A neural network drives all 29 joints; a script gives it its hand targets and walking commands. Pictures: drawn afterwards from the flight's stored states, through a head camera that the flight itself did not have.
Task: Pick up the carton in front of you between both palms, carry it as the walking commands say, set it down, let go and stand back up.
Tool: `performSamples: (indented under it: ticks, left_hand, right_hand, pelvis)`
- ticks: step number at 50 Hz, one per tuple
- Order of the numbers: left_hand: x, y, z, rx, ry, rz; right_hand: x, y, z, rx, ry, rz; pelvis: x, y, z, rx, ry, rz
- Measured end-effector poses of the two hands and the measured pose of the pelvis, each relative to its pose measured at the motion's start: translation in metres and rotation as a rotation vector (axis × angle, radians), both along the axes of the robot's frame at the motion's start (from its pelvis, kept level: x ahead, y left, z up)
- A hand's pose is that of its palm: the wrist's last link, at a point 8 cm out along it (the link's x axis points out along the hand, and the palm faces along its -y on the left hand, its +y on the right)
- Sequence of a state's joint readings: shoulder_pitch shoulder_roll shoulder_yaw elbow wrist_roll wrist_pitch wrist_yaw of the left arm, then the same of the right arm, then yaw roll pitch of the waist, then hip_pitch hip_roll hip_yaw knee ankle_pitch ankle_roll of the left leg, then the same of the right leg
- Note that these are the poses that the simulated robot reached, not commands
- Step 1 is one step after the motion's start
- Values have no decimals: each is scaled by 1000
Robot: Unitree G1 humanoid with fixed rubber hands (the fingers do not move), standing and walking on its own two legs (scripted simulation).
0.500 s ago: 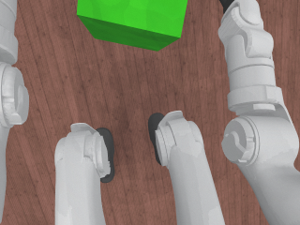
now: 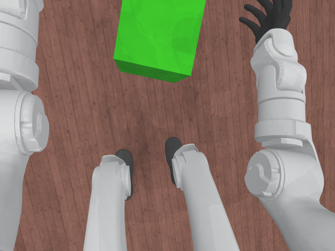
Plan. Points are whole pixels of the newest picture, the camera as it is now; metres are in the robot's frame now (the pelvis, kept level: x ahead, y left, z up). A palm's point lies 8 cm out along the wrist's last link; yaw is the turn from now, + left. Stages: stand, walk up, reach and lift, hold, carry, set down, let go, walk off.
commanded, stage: set down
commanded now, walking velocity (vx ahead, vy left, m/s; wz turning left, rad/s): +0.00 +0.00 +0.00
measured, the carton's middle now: (155, 42) +0.58 -0.06 -0.43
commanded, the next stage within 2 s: let go in 0.20 s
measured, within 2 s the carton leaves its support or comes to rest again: neither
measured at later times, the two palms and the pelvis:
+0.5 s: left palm out of the picture +0.53 +0.18 +0.01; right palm (320, 43) +0.46 -0.22 +0.01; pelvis +0.04 -0.01 +0.12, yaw +4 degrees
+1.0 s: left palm out of the picture +0.37 +0.19 +0.11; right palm out of the picture +0.30 -0.25 +0.13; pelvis +0.09 -0.03 +0.20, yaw +2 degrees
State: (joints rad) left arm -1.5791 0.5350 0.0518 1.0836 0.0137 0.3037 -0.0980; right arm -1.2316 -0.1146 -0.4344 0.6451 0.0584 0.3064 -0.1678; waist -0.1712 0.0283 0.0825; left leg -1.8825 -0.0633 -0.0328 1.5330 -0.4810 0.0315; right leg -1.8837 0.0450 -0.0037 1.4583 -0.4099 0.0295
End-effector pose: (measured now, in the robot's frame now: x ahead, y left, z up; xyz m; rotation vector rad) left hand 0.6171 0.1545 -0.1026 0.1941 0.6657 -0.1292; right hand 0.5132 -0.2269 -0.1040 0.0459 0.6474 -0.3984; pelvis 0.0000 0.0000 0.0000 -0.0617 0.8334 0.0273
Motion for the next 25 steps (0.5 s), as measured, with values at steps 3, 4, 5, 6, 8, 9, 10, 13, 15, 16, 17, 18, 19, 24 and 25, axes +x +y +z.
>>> performSamples:
  ticks: [3,4,5,6,8,9,10,13,15,16,17,18,19,24,25]
  left_hand:
    - [0,2,21,-3,2,0]
    - [0,2,27,-4,3,0]
    - [0,2,34,-5,3,-1]
    - [0,2,41,-6,3,-1]
    - [-1,3,53,-8,5,-2]
    - [-1,3,59,-9,6,-2]
    - [-1,3,65,-9,8,-2]
    - [-4,4,78,-9,12,3]
    - [-8,5,85,-4,13,12]
    - [-12,6,88,0,13,20]
    - [-16,7,91,5,12,31]
    - [-21,9,94,10,12,44]
    - [-26,11,96,16,12,60]
    - [-72,22,108,51,16,160]
    - [-83,24,111,56,19,180]
  right_hand:
    - [-1,0,19,1,0,0]
    - [-1,0,26,1,0,0]
    - [-1,0,32,1,0,0]
    - [-2,0,39,1,-1,-1]
    - [-3,0,51,1,-2,-1]
    - [-3,0,57,1,-2,-1]
    - [-4,0,63,1,-1,0]
    - [-5,1,76,-2,2,11]
    - [-8,3,83,-8,7,29]
    - [-9,4,86,-12,10,42]
    - [-12,5,89,-17,14,58]
    - [-15,6,92,-23,20,76]
    - [-18,7,95,-28,26,98]
    - [-45,11,109,-52,77,234]
    - [-51,10,113,-56,89,261]
  pelvis:
    - [4,0,18,3,0,2]
    - [5,0,24,4,-1,3]
    - [6,0,30,4,-1,4]
    - [7,0,36,5,-3,5]
    - [9,0,47,7,-5,7]
    - [10,0,52,8,-7,8]
    - [11,0,57,9,-8,9]
    - [15,0,72,12,-13,10]
    - [17,-1,81,16,-17,11]
    - [18,-1,85,18,-19,12]
    - [20,-2,90,21,-22,13]
    - [21,-3,94,24,-26,15]
    - [23,-3,99,27,-30,16]
    - [33,-9,120,44,-69,27]
    - [35,-10,125,47,-82,29]
